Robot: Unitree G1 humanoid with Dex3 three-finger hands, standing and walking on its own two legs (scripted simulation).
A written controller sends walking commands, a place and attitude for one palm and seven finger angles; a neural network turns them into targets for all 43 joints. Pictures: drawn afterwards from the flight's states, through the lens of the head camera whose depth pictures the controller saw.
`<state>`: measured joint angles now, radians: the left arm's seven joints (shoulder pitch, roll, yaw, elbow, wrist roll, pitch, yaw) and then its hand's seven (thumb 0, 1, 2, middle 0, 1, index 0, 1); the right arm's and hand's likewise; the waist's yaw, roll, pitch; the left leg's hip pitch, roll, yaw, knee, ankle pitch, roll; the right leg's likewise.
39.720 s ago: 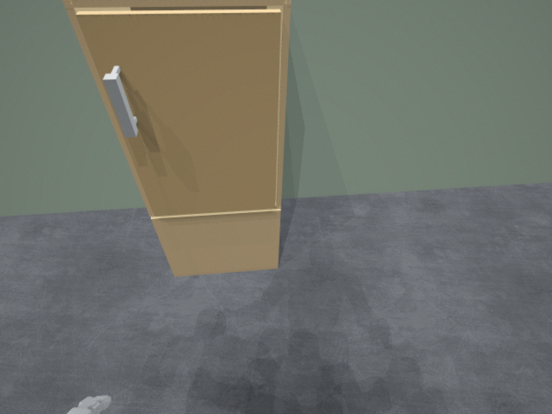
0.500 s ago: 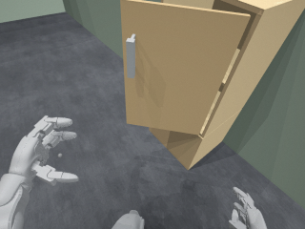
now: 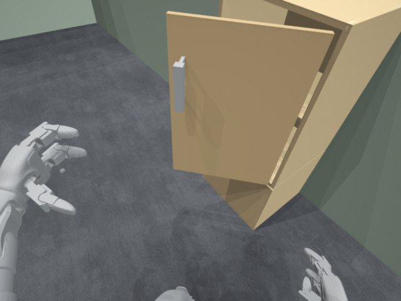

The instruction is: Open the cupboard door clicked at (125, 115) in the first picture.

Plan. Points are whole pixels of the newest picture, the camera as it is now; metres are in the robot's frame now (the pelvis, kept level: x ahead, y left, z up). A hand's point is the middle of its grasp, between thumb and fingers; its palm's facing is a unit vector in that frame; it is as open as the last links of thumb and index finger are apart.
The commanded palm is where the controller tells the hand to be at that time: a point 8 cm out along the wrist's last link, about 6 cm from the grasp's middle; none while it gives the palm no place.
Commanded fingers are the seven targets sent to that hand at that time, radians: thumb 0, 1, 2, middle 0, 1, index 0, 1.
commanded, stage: raise the hand with hooked fingers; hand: left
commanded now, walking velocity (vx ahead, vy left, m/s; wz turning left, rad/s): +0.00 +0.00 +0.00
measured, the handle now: (181, 84) +0.63 +0.12 +0.10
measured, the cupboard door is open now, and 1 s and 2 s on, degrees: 42 42 42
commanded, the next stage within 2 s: move the hooked fingers beside the handle in 0.42 s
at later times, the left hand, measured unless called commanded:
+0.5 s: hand (87, 173) +0.29 +0.24 +0.12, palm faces -0.04 -1.00 -0.05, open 14.0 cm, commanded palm +0.27 +0.29 +0.12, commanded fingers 0.00 -0.50 0.30 -0.30 -1.20 -0.30 -1.20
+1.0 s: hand (110, 139) +0.38 +0.23 +0.12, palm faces -0.05 -1.00 +0.00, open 14.0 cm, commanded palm +0.37 +0.28 +0.12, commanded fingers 0.00 -0.50 0.30 -0.30 -1.20 -0.30 -1.20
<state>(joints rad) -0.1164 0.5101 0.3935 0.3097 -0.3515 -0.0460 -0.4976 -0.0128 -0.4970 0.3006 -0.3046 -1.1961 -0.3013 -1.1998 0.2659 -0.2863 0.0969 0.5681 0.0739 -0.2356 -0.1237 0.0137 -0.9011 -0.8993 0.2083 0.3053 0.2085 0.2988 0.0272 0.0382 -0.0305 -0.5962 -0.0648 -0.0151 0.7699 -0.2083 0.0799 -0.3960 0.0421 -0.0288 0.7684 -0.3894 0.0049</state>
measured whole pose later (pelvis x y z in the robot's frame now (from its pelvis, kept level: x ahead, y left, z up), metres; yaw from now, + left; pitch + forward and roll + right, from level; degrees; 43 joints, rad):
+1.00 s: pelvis +0.06 -0.05 +0.00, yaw -2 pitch +7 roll -2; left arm -0.24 0.52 0.45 0.58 -0.37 -0.14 -0.59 -0.01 -0.50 0.30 -0.31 -1.20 -0.30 -1.20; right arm 0.30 -0.31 0.05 0.58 0.08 -0.17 -0.10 0.01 -0.90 -0.90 0.21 0.30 0.21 0.30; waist 0.00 0.03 -0.08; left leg -0.63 -0.02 -0.03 0.79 -0.28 0.04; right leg -0.42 0.09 -0.02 0.75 -0.45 -0.05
